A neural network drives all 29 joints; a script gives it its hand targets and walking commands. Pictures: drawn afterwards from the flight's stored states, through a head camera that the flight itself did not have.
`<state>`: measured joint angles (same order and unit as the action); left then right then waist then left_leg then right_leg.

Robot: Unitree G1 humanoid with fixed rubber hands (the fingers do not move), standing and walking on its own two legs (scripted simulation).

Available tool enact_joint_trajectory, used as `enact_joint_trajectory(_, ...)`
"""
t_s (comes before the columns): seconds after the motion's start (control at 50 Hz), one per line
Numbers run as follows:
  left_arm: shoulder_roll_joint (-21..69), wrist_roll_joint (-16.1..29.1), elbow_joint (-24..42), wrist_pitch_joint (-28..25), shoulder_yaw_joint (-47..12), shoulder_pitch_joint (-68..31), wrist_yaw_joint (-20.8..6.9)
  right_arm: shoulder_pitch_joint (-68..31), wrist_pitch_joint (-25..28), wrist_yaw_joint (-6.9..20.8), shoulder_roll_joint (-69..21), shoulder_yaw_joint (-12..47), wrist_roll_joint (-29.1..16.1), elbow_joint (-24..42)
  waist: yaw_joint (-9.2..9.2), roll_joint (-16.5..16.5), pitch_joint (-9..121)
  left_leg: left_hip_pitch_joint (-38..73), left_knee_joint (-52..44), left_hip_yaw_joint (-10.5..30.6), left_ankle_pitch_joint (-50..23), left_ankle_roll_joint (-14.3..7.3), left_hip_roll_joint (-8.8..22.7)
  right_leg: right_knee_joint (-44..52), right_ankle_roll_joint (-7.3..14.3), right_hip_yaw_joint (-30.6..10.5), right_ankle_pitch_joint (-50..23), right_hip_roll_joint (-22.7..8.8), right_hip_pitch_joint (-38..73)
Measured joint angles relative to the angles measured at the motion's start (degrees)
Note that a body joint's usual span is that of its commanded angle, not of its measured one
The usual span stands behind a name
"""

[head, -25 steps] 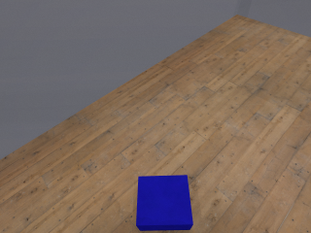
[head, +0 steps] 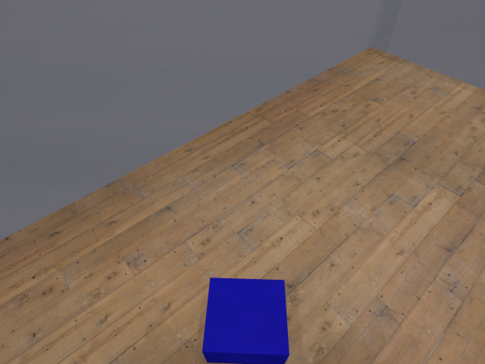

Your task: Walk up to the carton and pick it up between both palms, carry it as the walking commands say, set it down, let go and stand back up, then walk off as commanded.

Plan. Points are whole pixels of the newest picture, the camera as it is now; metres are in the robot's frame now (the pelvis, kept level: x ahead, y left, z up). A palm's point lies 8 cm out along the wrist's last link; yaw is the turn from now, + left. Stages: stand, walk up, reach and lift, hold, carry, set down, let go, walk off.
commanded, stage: walk up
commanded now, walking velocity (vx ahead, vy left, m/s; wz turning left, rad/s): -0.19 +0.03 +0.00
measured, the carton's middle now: (246, 320) +0.38 +0.02 -0.69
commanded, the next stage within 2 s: none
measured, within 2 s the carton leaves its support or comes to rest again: neither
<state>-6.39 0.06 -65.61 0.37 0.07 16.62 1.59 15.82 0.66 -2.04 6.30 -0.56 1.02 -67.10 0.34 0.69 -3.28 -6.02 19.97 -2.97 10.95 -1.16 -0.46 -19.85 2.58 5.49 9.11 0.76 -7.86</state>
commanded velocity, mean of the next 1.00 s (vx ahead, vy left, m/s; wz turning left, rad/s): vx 0.02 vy -0.04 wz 0.01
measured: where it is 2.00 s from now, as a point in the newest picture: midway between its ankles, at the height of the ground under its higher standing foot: outside the picture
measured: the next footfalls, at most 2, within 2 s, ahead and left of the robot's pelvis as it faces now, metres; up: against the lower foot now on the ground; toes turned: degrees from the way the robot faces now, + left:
left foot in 0.30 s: -0.04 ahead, +0.13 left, +0.00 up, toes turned +4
right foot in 0.80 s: -0.07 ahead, -0.11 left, +0.00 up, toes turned -5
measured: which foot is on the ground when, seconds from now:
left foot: down 0.00-0.10, up 0.12-0.28, down 0.30-0.82, up 0.84-1.00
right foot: down 0.00-0.32, up 0.34-0.78, down 0.80-1.00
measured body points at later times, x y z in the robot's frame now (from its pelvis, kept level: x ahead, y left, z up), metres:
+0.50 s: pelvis -0.06 +0.06 +0.00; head -0.06 +0.09 +0.45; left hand -0.03 +0.29 -0.18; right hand -0.05 -0.16 -0.15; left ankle -0.08 +0.13 -0.75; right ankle -0.08 -0.08 -0.70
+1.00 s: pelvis -0.04 +0.01 -0.01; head -0.03 +0.00 +0.44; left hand -0.09 +0.21 -0.16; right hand -0.05 -0.21 -0.17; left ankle -0.02 +0.12 -0.74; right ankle -0.11 -0.10 -0.75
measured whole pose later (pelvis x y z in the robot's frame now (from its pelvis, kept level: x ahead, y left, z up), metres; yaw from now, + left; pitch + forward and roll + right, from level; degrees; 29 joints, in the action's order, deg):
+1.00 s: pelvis -0.04 +0.01 -0.01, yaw +0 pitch -2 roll -1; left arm -4.7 -0.9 -63.0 -1.9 -0.9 21.9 2.6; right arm 16.1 -0.2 -0.8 9.7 -1.5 0.5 -64.8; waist 0.6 -3.1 -3.3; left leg -16.5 34.9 -3.6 19.6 0.8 1.9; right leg -22.0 0.0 5.2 17.7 -0.7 -2.2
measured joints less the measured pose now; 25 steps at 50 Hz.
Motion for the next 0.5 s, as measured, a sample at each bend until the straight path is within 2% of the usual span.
enact_joint_trajectory(0.06, 0.2, -0.6, 1.0, 0.2, 1.0, -0.2, 0.3, 0.1, -0.7, -0.4, 0.3, -0.9, -0.1, 0.1, 0.15, -0.7, -0.8, -2.7, 3.0, 0.0, 0.6, -0.1, 0.0, -2.5, 0.0, 0.1, 0.5, -0.2, -2.4)
enact_joint_trajectory(0.12, -0.4, -0.9, 3.1, 0.5, 2.4, -1.2, 1.0, -1.4, -1.4, -1.0, 1.7, -2.0, -0.3, 1.4, 0.03, -2.1, -3.1, -8.3, 11.4, -0.1, 3.7, 0.1, 1.0, -6.4, 0.3, 0.5, 1.2, 0.2, -6.2)
enact_joint_trajectory(0.2, -2.7, -1.7, 5.2, 1.4, 3.7, -3.3, 1.9, -2.7, -2.7, -1.3, 2.8, -2.5, 0.5, 3.0, 0.34, -1.5, -4.3, -15.0, 29.1, 0.1, 16.0, 1.2, 0.8, -10.9, 0.1, 0.6, 1.7, -0.6, -11.0)
enact_joint_trajectory(0.24, -3.8, -1.8, 6.2, 2.0, 4.1, -4.7, 2.1, -2.7, -3.2, -1.1, 2.8, -2.4, 0.7, 3.5, 0.23, -0.6, -3.9, -15.3, 31.9, 0.4, 17.9, 1.6, 0.9, -12.0, -0.5, 0.9, 1.4, -1.4, -12.8)
enact_joint_trajectory(0.26, -4.3, -1.6, 6.6, 2.2, 4.2, -5.4, 2.1, -2.6, -3.2, -1.0, 2.8, -2.2, 0.7, 3.7, 0.06, -0.1, -3.5, -14.3, 29.9, 0.4, 17.1, 1.7, 1.2, -12.6, -0.9, 1.1, 1.4, -1.8, -13.6)
enact_joint_trajectory(0.3, -5.0, -1.2, 7.1, 2.6, 4.1, -6.4, 1.8, -2.1, -2.6, -0.8, 3.0, -1.9, 0.8, 4.0, -0.46, -0.1, -2.3, -10.2, 19.5, 1.2, 12.7, 1.2, 2.3, -14.9, -1.8, 1.5, 1.8, -2.2, -15.7)
enact_joint_trajectory(0.34, -5.5, -0.5, 6.8, 3.2, 4.0, -7.2, 1.0, -1.9, -1.9, -0.5, 2.0, -1.7, 1.3, 3.4, -0.60, 1.7, -1.8, -9.7, 18.7, 0.5, 11.6, -0.5, 1.1, -18.1, -2.6, -0.6, 8.1, -2.5, -16.6)
enact_joint_trajectory(0.38, -5.5, -0.5, 6.6, 3.6, 3.3, -6.4, 0.2, -1.1, -1.6, -0.2, 1.1, -0.9, 1.3, 3.6, -0.31, 2.4, -0.4, -7.9, 16.1, -0.6, 10.4, -1.6, 0.7, -22.1, -3.1, -2.8, 12.6, -1.6, -16.6)
enact_joint_trajectory(0.44, -4.9, -0.6, 5.2, 3.3, 2.2, -5.6, -0.6, -0.3, -0.6, -0.3, 0.3, 0.0, 1.2, 3.9, -1.02, 1.7, 1.4, -5.5, 10.5, -0.3, 7.3, -2.2, 0.6, -27.1, -3.7, -3.4, 13.5, -0.8, -14.8)
enact_joint_trajectory(0.5, -4.7, -0.9, 4.0, 3.2, 2.0, -4.6, -0.5, -0.2, 0.3, -0.4, -0.4, 0.1, 1.2, 4.2, -0.91, 1.5, 2.8, -3.9, 5.9, -0.4, 4.8, -2.4, 0.3, -27.2, -4.1, -4.3, 13.3, -0.8, -11.7)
